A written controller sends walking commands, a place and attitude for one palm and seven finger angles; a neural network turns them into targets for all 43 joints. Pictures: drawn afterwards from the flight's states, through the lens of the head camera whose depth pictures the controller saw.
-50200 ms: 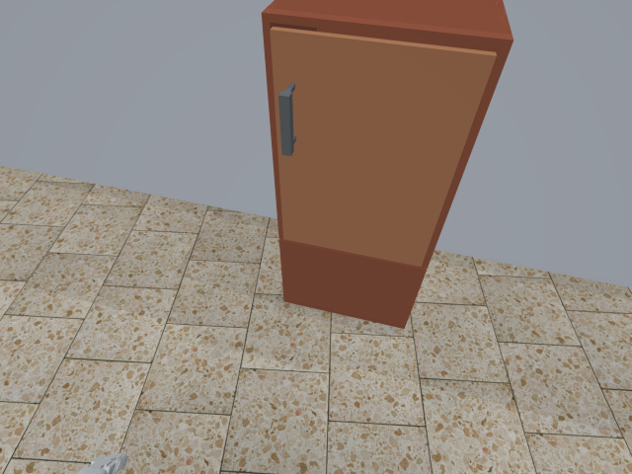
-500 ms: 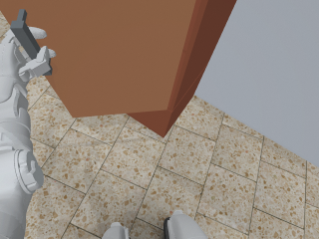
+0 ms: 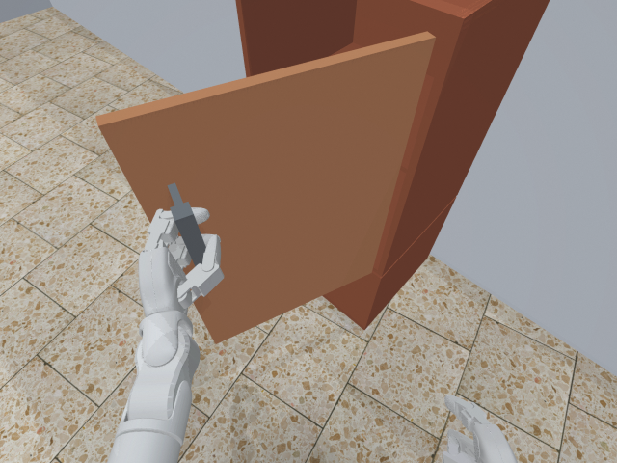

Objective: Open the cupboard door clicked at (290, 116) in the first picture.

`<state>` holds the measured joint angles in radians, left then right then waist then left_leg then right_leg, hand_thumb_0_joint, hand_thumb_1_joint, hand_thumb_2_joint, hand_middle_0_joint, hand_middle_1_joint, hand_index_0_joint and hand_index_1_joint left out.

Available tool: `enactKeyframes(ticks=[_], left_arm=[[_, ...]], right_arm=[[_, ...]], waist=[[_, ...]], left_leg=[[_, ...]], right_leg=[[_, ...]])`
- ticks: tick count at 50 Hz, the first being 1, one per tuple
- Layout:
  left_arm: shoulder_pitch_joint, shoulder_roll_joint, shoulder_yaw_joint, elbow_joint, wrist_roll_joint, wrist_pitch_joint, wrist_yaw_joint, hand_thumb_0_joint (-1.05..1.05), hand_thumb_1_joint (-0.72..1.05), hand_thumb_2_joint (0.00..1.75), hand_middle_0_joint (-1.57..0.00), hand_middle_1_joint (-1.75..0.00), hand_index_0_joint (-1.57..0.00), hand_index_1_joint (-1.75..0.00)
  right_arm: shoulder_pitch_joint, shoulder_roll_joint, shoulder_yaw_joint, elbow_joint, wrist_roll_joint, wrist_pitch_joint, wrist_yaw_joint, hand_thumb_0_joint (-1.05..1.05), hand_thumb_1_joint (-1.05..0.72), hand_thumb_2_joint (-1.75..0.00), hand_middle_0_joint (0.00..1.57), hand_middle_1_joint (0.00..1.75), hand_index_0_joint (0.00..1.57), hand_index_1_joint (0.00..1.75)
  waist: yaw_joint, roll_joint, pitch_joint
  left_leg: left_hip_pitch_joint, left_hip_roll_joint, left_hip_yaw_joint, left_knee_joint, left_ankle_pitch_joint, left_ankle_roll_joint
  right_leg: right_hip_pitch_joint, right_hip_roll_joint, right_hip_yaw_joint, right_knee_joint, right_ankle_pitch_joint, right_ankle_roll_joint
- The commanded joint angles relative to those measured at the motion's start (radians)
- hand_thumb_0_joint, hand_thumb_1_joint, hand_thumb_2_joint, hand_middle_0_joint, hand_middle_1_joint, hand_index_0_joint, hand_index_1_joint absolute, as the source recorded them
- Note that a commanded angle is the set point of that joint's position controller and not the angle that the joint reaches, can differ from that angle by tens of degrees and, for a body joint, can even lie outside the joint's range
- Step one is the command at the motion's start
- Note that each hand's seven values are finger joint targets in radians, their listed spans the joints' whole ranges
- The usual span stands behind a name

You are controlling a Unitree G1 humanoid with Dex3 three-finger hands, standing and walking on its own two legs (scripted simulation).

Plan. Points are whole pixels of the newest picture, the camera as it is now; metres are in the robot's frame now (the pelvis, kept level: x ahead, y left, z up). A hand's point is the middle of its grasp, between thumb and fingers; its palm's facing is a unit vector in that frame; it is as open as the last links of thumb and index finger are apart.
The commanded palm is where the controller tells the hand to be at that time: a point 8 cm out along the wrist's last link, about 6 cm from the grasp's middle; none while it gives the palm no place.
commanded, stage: pull the door open along its arc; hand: left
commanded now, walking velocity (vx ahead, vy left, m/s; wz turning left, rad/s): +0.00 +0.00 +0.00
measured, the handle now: (191, 234) +0.39 +0.17 +0.07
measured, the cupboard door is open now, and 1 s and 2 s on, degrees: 70 80 81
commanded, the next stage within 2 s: open thumb and fingers to let go in 0.20 s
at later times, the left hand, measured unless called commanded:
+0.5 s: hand (249, 299) +0.30 +0.09 +0.07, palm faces +0.45 -0.89 -0.04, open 6.6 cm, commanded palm +0.25 +0.13 +0.07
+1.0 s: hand (247, 308) +0.28 +0.09 +0.08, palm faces +0.43 -0.90 +0.01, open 14.6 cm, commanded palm +0.24 +0.13 +0.07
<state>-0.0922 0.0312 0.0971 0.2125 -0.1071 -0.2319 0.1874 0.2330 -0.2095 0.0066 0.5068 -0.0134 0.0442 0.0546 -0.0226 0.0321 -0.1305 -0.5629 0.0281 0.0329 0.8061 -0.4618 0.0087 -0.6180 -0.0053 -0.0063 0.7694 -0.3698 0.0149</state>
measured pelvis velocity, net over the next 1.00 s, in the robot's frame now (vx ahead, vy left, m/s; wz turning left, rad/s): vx -0.03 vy -0.03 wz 0.05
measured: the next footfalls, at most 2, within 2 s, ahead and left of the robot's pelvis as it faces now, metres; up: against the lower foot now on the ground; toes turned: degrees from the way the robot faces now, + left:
none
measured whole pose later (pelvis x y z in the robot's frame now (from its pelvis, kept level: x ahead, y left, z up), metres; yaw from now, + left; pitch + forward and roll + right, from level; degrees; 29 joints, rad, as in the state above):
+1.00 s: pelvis -0.03 -0.03 +0.00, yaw +3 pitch +6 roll +0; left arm -0.04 -0.08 -0.10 0.23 0.05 -0.23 0.51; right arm 0.20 -0.19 0.00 0.61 -0.07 0.01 -0.02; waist 0.01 0.04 -0.09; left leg -0.50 0.02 -0.02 0.81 -0.42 -0.02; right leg -0.55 -0.02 -0.06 0.81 -0.37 -0.02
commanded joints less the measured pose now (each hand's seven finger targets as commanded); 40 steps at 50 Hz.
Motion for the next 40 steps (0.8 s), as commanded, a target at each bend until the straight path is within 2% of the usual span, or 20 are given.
enactKeyframes(ticks=[1,4,5,7,9,10,14,15,18,19,21,23,24,29,31,32,35,37,39,40], left_arm=[[0.040,0.123,0.093,-0.310,0.067,-0.025,0.199,0.00,0.90,0.90,-0.40,-1.35,-0.40,-1.35],[0.088,0.053,0.029,-0.350,0.092,0.010,0.265,0.00,0.90,0.90,-0.40,-1.35,-0.40,-1.35],[0.092,0.051,0.023,-0.353,0.100,0.017,0.286,0.00,0.90,0.90,-0.40,-1.35,-0.40,-1.35],[0.073,0.008,-0.038,-0.383,0.125,0.031,0.308,0.00,0.90,0.90,-0.40,-1.35,-0.40,-1.35],[0.041,-0.023,-0.086,-0.368,0.151,0.039,0.324,0.00,0.90,0.90,-0.40,-1.35,-0.40,-1.35],[0.010,-0.032,-0.109,-0.357,0.167,0.040,0.331,0.00,0.90,0.90,-0.40,-1.35,-0.40,-1.35],[-0.053,-0.135,-0.235,-0.345,0.205,0.029,0.342,0.00,0.90,0.90,-0.40,-1.35,-0.40,-1.35],[-0.123,-0.169,-0.278,-0.329,0.213,0.028,0.346,0.00,0.90,0.90,-0.40,-1.35,-0.40,-1.35],[-0.117,-0.098,-0.215,-0.277,0.214,0.015,0.334,0.00,0.69,0.81,-0.38,-1.33,-0.38,-1.33],[-0.155,-0.099,-0.224,-0.294,0.216,0.007,0.325,0.00,0.62,0.78,-0.38,-1.32,-0.38,-1.32],[-0.128,-0.089,-0.208,-0.299,0.200,-0.001,0.308,0.00,0.48,0.72,-0.37,-1.30,-0.37,-1.30],[-0.134,-0.106,-0.223,-0.278,0.180,-0.001,0.287,0.00,0.34,0.66,-0.36,-1.29,-0.36,-1.29],[-0.161,-0.097,-0.213,-0.286,0.169,-0.009,0.281,0.00,0.27,0.63,-0.35,-1.28,-0.35,-1.28],[-0.180,-0.084,-0.174,-0.236,0.127,-0.028,0.268,0.00,-0.08,0.48,-0.33,-1.24,-0.33,-1.24],[-0.176,-0.058,-0.150,-0.233,0.132,-0.043,0.272,0.00,-0.22,0.42,-0.32,-1.23,-0.32,-1.23],[-0.165,-0.079,-0.167,-0.236,0.137,-0.047,0.275,0.00,-0.29,0.39,-0.32,-1.22,-0.32,-1.22],[-0.171,-0.069,-0.160,-0.217,0.151,-0.057,0.287,0.00,-0.50,0.30,-0.30,-1.20,-0.30,-1.20],[-0.172,-0.088,-0.179,-0.223,0.156,-0.061,0.294,0.00,-0.50,0.30,-0.30,-1.20,-0.30,-1.20],[-0.189,-0.095,-0.182,-0.215,0.157,-0.061,0.301,0.00,-0.50,0.30,-0.28,-1.10,-0.28,-1.10],[-0.193,-0.074,-0.164,-0.211,0.159,-0.063,0.305,0.00,-0.50,0.30,-0.27,-1.05,-0.27,-1.05]], right_arm=[[-0.039,-0.092,-0.041,-0.134,-0.012,-0.010,-0.022,0.00,-0.90,-0.90,0.20,0.30,0.20,0.30],[-0.085,-0.077,-0.031,-0.137,-0.022,0.005,-0.039,0.00,-0.90,-0.90,0.20,0.30,0.20,0.30],[-0.091,-0.075,-0.030,-0.135,-0.025,0.010,-0.047,0.00,-0.90,-0.90,0.20,0.30,0.20,0.30],[-0.113,-0.065,-0.023,-0.132,-0.032,0.016,-0.056,0.00,-0.90,-0.90,0.20,0.30,0.20,0.30],[-0.118,-0.061,-0.021,-0.124,-0.043,0.016,-0.065,0.00,-0.90,-0.90,0.20,0.30,0.20,0.30],[-0.116,-0.060,-0.019,-0.114,-0.045,0.017,-0.069,0.00,-0.90,-0.90,0.20,0.30,0.20,0.30],[-0.117,-0.055,-0.024,-0.096,-0.062,0.001,-0.071,0.00,-0.90,-0.90,0.20,0.30,0.20,0.30],[-0.112,-0.058,-0.024,-0.085,-0.064,-0.006,-0.071,0.00,-0.90,-0.90,0.20,0.30,0.20,0.30],[-0.109,-0.064,-0.033,-0.067,-0.065,-0.013,-0.083,0.00,-0.90,-0.90,0.20,0.30,0.20,0.30],[-0.110,-0.063,-0.034,-0.066,-0.066,-0.014,-0.086,0.00,-0.90,-0.90,0.20,0.30,0.20,0.30],[-0.099,-0.061,-0.038,-0.066,-0.062,-0.020,-0.090,0.00,-0.90,-0.90,0.20,0.30,0.20,0.30],[-0.103,-0.062,-0.034,-0.061,-0.056,-0.026,-0.094,0.00,-0.90,-0.90,0.20,0.30,0.20,0.30],[-0.102,-0.065,-0.036,-0.056,-0.054,-0.031,-0.098,0.00,-0.90,-0.90,0.20,0.30,0.20,0.30],[-0.108,-0.070,-0.034,-0.043,-0.052,-0.053,-0.105,0.00,-0.90,-0.90,0.20,0.30,0.20,0.30],[-0.111,-0.070,-0.037,-0.040,-0.050,-0.059,-0.104,0.00,-0.90,-0.90,0.20,0.30,0.20,0.30],[-0.109,-0.066,-0.037,-0.043,-0.052,-0.062,-0.100,0.00,-0.90,-0.90,0.20,0.30,0.20,0.30],[-0.102,-0.070,-0.041,-0.038,-0.051,-0.069,-0.093,0.00,-0.90,-0.90,0.20,0.30,0.20,0.30],[-0.106,-0.067,-0.041,-0.042,-0.051,-0.076,-0.089,0.00,-0.90,-0.90,0.20,0.30,0.20,0.30],[-0.108,-0.069,-0.040,-0.044,-0.053,-0.080,-0.087,0.00,-0.90,-0.90,0.20,0.30,0.20,0.30],[-0.104,-0.071,-0.041,-0.043,-0.052,-0.080,-0.087,0.00,-0.90,-0.90,0.20,0.30,0.20,0.30]], waist=[[0.073,-0.045,-0.233],[0.070,-0.069,-0.185],[0.063,-0.110,-0.171],[0.049,-0.075,-0.145],[0.040,-0.073,-0.136],[0.025,-0.077,-0.113],[0.007,-0.061,-0.159],[-0.019,-0.079,-0.152],[0.003,-0.118,-0.183],[0.003,-0.095,-0.208],[0.017,-0.101,-0.242],[0.009,-0.107,-0.204],[0.006,-0.126,-0.217],[0.011,-0.163,-0.181],[0.022,-0.136,-0.193],[0.027,-0.107,-0.204],[0.026,-0.118,-0.190],[0.024,-0.104,-0.193],[0.023,-0.100,-0.184],[0.025,-0.119,-0.182]], left_leg=[[0.054,-0.023,0.004,-0.119,0.433,-0.019],[0.064,-0.029,0.002,-0.129,0.371,-0.018],[0.064,-0.028,-0.004,-0.130,0.346,-0.016],[0.074,-0.030,-0.004,-0.132,0.325,-0.016],[0.079,-0.032,-0.008,-0.124,0.319,-0.013],[0.081,-0.031,-0.014,-0.120,0.305,-0.011],[0.101,-0.032,-0.019,-0.084,0.328,-0.010],[0.100,-0.031,-0.024,-0.071,0.319,-0.007],[0.078,-0.036,-0.026,-0.067,0.302,-0.008],[0.084,-0.038,-0.023,-0.063,0.312,-0.006],[0.088,-0.040,-0.020,-0.065,0.332,-0.007],[0.080,-0.041,-0.022,-0.068,0.310,-0.006],[0.082,-0.041,-0.023,-0.068,0.305,-0.006],[0.061,-0.046,-0.027,-0.078,0.255,-0.005],[0.063,-0.047,-0.024,-0.082,0.257,-0.005],[0.067,-0.048,-0.020,-0.082,0.267,-0.005],[0.067,-0.045,-0.022,-0.085,0.265,-0.005],[0.074,-0.045,-0.016,-0.087,0.256,-0.004],[0.071,-0.046,-0.017,-0.088,0.247,-0.003],[0.065,-0.045,-0.020,-0.091,0.244,-0.004]], right_leg=[[0.357,0.006,-0.052,-0.043,0.453,-0.047],[0.362,0.002,-0.045,-0.074,0.402,-0.044],[0.368,0.002,-0.039,-0.092,0.380,-0.043],[0.348,-0.004,-0.034,-0.101,0.356,-0.041],[0.336,-0.010,-0.027,-0.103,0.355,-0.040],[0.313,-0.010,-0.025,-0.109,0.335,-0.041],[0.281,-0.018,-0.027,-0.083,0.359,-0.039],[0.256,-0.020,-0.028,-0.082,0.352,-0.035],[0.280,-0.027,-0.013,-0.084,0.347,-0.033],[0.288,-0.030,-0.004,-0.079,0.366,-0.032],[0.326,-0.033,-0.001,-0.076,0.412,-0.032],[0.313,-0.036,0.001,-0.091,0.398,-0.027],[0.321,-0.036,0.004,-0.094,0.391,-0.024],[0.311,-0.043,0.024,-0.129,0.317,-0.014],[0.316,-0.043,0.028,-0.126,0.303,-0.019],[0.317,-0.042,0.023,-0.118,0.316,-0.021],[0.299,-0.035,0.010,-0.115,0.284,-0.028],[0.289,-0.033,0.004,-0.113,0.266,-0.029],[0.275,-0.029,-0.002,-0.112,0.244,-0.032],[0.282,-0.029,-0.002,-0.116,0.232,-0.033]])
